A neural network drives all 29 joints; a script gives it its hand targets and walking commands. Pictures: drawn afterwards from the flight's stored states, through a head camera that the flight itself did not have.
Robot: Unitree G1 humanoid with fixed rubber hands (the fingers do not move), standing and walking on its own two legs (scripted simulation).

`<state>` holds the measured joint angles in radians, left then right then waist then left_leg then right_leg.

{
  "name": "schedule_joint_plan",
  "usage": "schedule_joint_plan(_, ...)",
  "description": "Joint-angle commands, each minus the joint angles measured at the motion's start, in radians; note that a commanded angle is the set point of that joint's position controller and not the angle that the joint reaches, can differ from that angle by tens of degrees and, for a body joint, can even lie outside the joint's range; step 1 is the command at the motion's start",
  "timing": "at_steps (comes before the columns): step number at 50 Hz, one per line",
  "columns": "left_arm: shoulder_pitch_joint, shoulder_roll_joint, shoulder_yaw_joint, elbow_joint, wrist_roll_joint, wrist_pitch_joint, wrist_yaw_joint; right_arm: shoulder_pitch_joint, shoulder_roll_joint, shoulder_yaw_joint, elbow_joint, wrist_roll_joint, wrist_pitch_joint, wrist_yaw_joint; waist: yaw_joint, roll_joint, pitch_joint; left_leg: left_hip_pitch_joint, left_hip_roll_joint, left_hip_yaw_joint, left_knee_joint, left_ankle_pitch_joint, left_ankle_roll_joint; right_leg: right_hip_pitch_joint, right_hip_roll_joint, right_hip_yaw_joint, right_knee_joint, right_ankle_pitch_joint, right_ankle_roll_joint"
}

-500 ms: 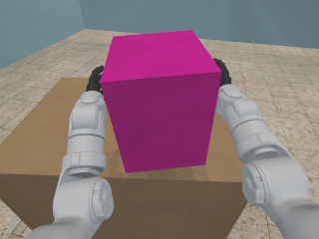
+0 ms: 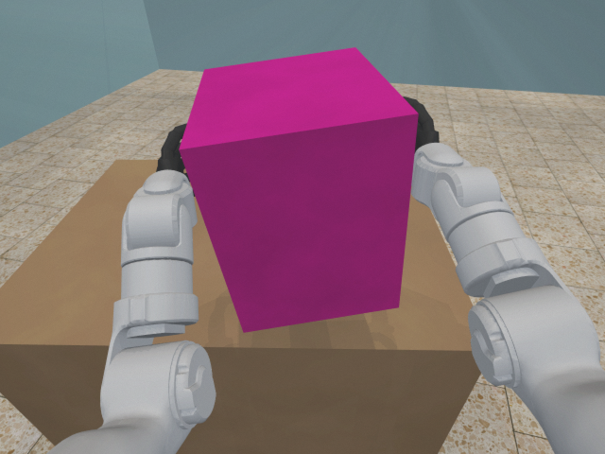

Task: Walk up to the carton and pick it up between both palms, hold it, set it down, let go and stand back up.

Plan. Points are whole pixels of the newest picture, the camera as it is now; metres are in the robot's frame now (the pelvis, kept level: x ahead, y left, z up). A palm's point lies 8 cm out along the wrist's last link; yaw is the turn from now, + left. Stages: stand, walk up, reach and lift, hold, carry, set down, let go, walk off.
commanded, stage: reach and lift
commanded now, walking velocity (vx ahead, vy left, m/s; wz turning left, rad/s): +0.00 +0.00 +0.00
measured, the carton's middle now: (300, 187) +0.43 -0.01 +0.20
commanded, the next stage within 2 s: hold in 0.46 s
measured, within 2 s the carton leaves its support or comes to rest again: neither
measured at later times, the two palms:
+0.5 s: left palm (176, 170) +0.39 +0.15 +0.26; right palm (428, 141) +0.39 -0.16 +0.28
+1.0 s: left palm (172, 161) +0.37 +0.15 +0.28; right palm (438, 127) +0.38 -0.17 +0.31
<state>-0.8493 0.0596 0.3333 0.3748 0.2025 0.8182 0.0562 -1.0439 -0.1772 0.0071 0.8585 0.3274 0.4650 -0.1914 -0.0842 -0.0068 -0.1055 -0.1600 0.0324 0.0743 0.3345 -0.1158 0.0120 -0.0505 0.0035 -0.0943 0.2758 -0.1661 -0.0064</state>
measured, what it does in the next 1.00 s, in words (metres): stands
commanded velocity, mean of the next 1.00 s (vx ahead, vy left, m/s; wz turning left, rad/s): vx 0.00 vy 0.00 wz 0.00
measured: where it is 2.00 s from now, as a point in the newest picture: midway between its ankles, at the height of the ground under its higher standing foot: outside the picture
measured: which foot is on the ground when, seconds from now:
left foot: down 0.00-1.00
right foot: down 0.00-1.00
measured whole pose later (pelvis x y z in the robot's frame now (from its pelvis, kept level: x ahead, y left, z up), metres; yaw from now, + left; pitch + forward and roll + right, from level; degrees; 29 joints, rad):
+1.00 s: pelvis +0.00 -0.01 +0.00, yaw +0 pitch -2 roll -1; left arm -0.91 0.09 0.36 0.36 0.18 0.93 0.03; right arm -1.14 -0.22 0.06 0.83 0.42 0.64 -0.26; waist -0.08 0.02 -0.17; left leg -0.19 0.05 0.06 0.36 -0.13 0.00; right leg -0.08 0.02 -0.10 0.29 -0.18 -0.02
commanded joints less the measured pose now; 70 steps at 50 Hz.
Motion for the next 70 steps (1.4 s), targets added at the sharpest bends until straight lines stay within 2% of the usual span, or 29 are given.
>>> schedule_joint_plan(1, -0.897, -0.533, -0.436, -0.224, -0.207, -0.104, -0.150, -0.754, 0.669, 0.217, -0.358, 0.137, -0.004, 0.108, -0.015, 0.040, -0.450, 0.283, -0.057, -0.072, 0.016, 0.183, -0.039, -0.011, 0.066, 0.063, -0.026, 0.196, 0.072)
schedule_joint_plan(6, -0.917, -0.507, -0.416, -0.237, -0.207, -0.102, -0.149, -0.736, 0.677, 0.231, -0.345, 0.162, 0.024, 0.100, -0.009, 0.038, -0.457, 0.271, -0.059, -0.074, 0.020, 0.212, -0.040, 0.013, 0.067, 0.069, -0.011, 0.247, 0.077)
schedule_joint_plan(11, -0.900, -0.487, -0.386, -0.194, -0.188, -0.075, -0.171, -0.727, 0.661, 0.215, -0.320, 0.167, 0.057, 0.086, -0.011, 0.035, -0.387, 0.223, -0.065, -0.065, 0.001, 0.139, -0.038, 0.008, 0.058, 0.080, -0.022, 0.216, 0.080)
schedule_joint_plan(12, -0.909, -0.491, -0.385, -0.196, -0.194, -0.075, -0.175, -0.759, 0.669, 0.222, -0.353, 0.172, 0.055, 0.085, -0.004, 0.028, -0.405, 0.215, -0.065, -0.067, 0.004, 0.143, -0.037, 0.017, 0.057, 0.080, -0.020, 0.227, 0.080)
schedule_joint_plan(16, -0.951, -0.506, -0.436, -0.283, -0.231, -0.083, -0.165, -0.758, 0.674, 0.246, -0.405, 0.212, 0.063, 0.079, -0.023, 0.062, -0.492, 0.271, -0.065, -0.078, 0.039, 0.246, -0.061, 0.028, 0.070, 0.071, 0.002, 0.306, 0.083)
schedule_joint_plan(18, -0.929, -0.492, -0.404, -0.248, -0.214, -0.071, -0.164, -0.737, 0.663, 0.242, -0.375, 0.209, 0.079, 0.076, -0.014, 0.043, -0.424, 0.252, -0.064, -0.075, 0.030, 0.217, -0.055, 0.005, 0.070, 0.072, -0.005, 0.281, 0.085)
schedule_joint_plan(21, -0.927, -0.493, -0.405, -0.248, -0.215, -0.059, -0.168, -0.764, 0.662, 0.246, -0.406, 0.219, 0.085, 0.075, -0.003, 0.047, -0.454, 0.241, -0.064, -0.072, 0.025, 0.197, -0.051, 0.014, 0.068, 0.076, -0.006, 0.263, 0.081)
schedule_joint_plan(26, -0.940, -0.490, -0.415, -0.278, -0.228, -0.049, -0.165, -0.765, 0.661, 0.254, -0.428, 0.240, 0.104, 0.067, -0.016, 0.043, -0.468, 0.252, -0.065, -0.079, 0.043, 0.250, -0.056, 0.026, 0.073, 0.078, 0.005, 0.333, 0.086)
schedule_joint_plan(30, -0.947, -0.487, -0.406, -0.258, -0.219, -0.032, -0.167, -0.770, 0.646, 0.236, -0.396, 0.241, 0.122, 0.076, -0.005, 0.065, -0.428, 0.227, -0.060, -0.077, 0.024, 0.185, -0.060, 0.000, 0.070, 0.081, -0.009, 0.241, 0.074)
schedule_joint_plan(31, -0.929, -0.481, -0.396, -0.256, -0.218, -0.028, -0.167, -0.772, 0.652, 0.247, -0.407, 0.241, 0.124, 0.076, 0.003, 0.043, -0.442, 0.227, -0.061, -0.076, 0.025, 0.190, -0.051, 0.013, 0.069, 0.084, -0.009, 0.257, 0.078)
schedule_joint_plan(32, -0.942, -0.480, -0.406, -0.275, -0.231, -0.029, -0.167, -0.784, 0.658, 0.250, -0.427, 0.245, 0.126, 0.073, -0.003, 0.033, -0.484, 0.236, -0.062, -0.076, 0.030, 0.204, -0.051, 0.026, 0.071, 0.084, -0.002, 0.288, 0.083)
schedule_joint_plan(34, -0.941, -0.479, -0.411, -0.287, -0.239, -0.026, -0.168, -0.775, 0.671, 0.265, -0.435, 0.260, 0.133, 0.069, -0.006, 0.030, -0.484, 0.239, -0.064, -0.080, 0.040, 0.230, -0.050, 0.039, 0.069, 0.084, 0.004, 0.335, 0.088)
schedule_joint_plan(35, -0.941, -0.483, -0.424, -0.304, -0.240, -0.025, -0.169, -0.753, 0.658, 0.260, -0.424, 0.267, 0.140, 0.065, -0.019, 0.053, -0.478, 0.249, -0.062, -0.084, 0.044, 0.254, -0.062, 0.039, 0.072, 0.083, 0.010, 0.364, 0.088)
schedule_joint_plan(38, -0.925, -0.473, -0.399, -0.256, -0.219, -0.004, -0.175, -0.748, 0.631, 0.242, -0.369, 0.263, 0.157, 0.068, -0.015, 0.057, -0.397, 0.212, -0.060, -0.082, 0.025, 0.200, -0.064, 0.006, 0.070, 0.085, -0.008, 0.276, 0.075)
schedule_joint_plan(40, -0.942, -0.473, -0.387, -0.236, -0.216, -0.001, -0.179, -0.785, 0.642, 0.237, -0.377, 0.256, 0.158, 0.073, -0.001, 0.041, -0.404, 0.178, -0.061, -0.075, 0.014, 0.158, -0.055, 0.005, 0.067, 0.090, -0.014, 0.231, 0.072)
schedule_joint_plan(43, -0.994, -0.493, -0.418, -0.294, -0.246, -0.009, -0.168, -0.799, 0.659, 0.240, -0.392, 0.273, 0.160, 0.079, -0.012, 0.060, -0.466, 0.199, -0.059, -0.084, 0.031, 0.200, -0.063, 0.020, 0.073, 0.089, 0.002, 0.270, 0.070)
schedule_joint_plan(44, -1.001, -0.485, -0.412, -0.285, -0.245, -0.007, -0.164, -0.799, 0.655, 0.238, -0.382, 0.277, 0.163, 0.080, -0.005, 0.066, -0.459, 0.197, -0.062, -0.083, 0.032, 0.188, -0.063, 0.007, 0.071, 0.089, 0.001, 0.254, 0.072)
schedule_joint_plan(45, -1.000, -0.474, -0.398, -0.271, -0.243, -0.004, -0.163, -0.811, 0.665, 0.238, -0.390, 0.269, 0.164, 0.080, 0.004, 0.044, -0.454, 0.183, -0.063, -0.079, 0.027, 0.166, -0.055, 0.007, 0.069, 0.090, -0.003, 0.239, 0.076)
schedule_joint_plan(48, -1.012, -0.467, -0.375, -0.216, -0.236, -0.004, -0.166, -0.836, 0.673, 0.211, -0.357, 0.251, 0.168, 0.081, 0.007, 0.032, -0.426, 0.157, -0.063, -0.076, 0.010, 0.094, -0.040, -0.020, 0.060, 0.095, -0.017, 0.175, 0.075)
schedule_joint_plan(49, -1.017, -0.470, -0.374, -0.222, -0.240, -0.008, -0.167, -0.844, 0.682, 0.215, -0.356, 0.255, 0.167, 0.083, 0.011, 0.030, -0.441, 0.154, -0.063, -0.077, 0.012, 0.108, -0.037, -0.005, 0.062, 0.096, -0.010, 0.193, 0.074)
schedule_joint_plan(50, -1.020, -0.462, -0.360, -0.186, -0.231, -0.008, -0.168, -0.847, 0.676, 0.208, -0.330, 0.249, 0.170, 0.081, 0.010, 0.023, -0.419, 0.150, -0.063, -0.076, 0.008, 0.089, -0.037, -0.017, 0.058, 0.099, -0.015, 0.181, 0.075)
schedule_joint_plan(52, -1.028, -0.463, -0.373, -0.211, -0.243, -0.014, -0.164, -0.855, 0.676, 0.209, -0.353, 0.255, 0.163, 0.079, 0.008, 0.035, -0.477, 0.160, -0.063, -0.079, 0.018, 0.106, -0.038, -0.002, 0.063, 0.097, -0.006, 0.200, 0.074)
schedule_joint_plan(54, -1.024, -0.459, -0.360, -0.194, -0.242, -0.011, -0.166, -0.842, 0.667, 0.196, -0.327, 0.250, 0.170, 0.078, 0.000, 0.029, -0.453, 0.163, -0.062, -0.079, 0.016, 0.105, -0.039, -0.013, 0.059, 0.096, -0.009, 0.207, 0.079)
schedule_joint_plan(56, -1.004, -0.448, -0.339, -0.144, -0.226, -0.004, -0.173, -0.836, 0.650, 0.184, -0.282, 0.242, 0.173, 0.080, 0.003, 0.023, -0.405, 0.145, -0.059, -0.078, 0.007, 0.080, -0.038, -0.024, 0.057, 0.096, -0.018, 0.179, 0.073)
schedule_joint_plan(58, -1.011, -0.453, -0.335, -0.110, -0.222, -0.003, -0.182, -0.846, 0.628, 0.160, -0.256, 0.235, 0.172, 0.086, 0.001, 0.045, -0.373, 0.121, -0.054, -0.076, -0.007, 0.046, -0.044, -0.041, 0.057, 0.096, -0.027, 0.128, 0.059)
schedule_joint_plan(62, -1.041, -0.484, -0.367, -0.167, -0.249, -0.018, -0.175, -0.869, 0.629, 0.167, -0.303, 0.252, 0.162, 0.088, -0.017, 0.065, -0.475, 0.164, -0.055, -0.087, 0.021, 0.133, -0.062, -0.007, 0.067, 0.092, -0.013, 0.198, 0.060)
schedule_joint_plan(65, -1.050, -0.483, -0.366, -0.168, -0.247, -0.020, -0.166, -0.868, 0.628, 0.163, -0.282, 0.250, 0.159, 0.096, -0.007, 0.069, -0.446, 0.152, -0.051, -0.089, 0.014, 0.115, -0.061, -0.031, 0.070, 0.087, -0.011, 0.163, 0.058)
schedule_joint_plan(67, -1.058, -0.466, -0.344, -0.150, -0.242, -0.017, -0.163, -0.885, 0.636, 0.162, -0.266, 0.245, 0.159, 0.103, 0.005, 0.049, -0.448, 0.138, -0.052, -0.086, 0.009, 0.089, -0.050, -0.038, 0.066, 0.090, -0.018, 0.129, 0.058)
schedule_joint_plan(70, -1.044, -0.469, -0.348, -0.165, -0.248, -0.019, -0.159, -0.882, 0.650, 0.177, -0.300, 0.254, 0.157, 0.101, 0.007, 0.031, -0.487, 0.153, -0.054, -0.086, 0.024, 0.142, -0.045, -0.010, 0.071, 0.093, -0.008, 0.196, 0.062)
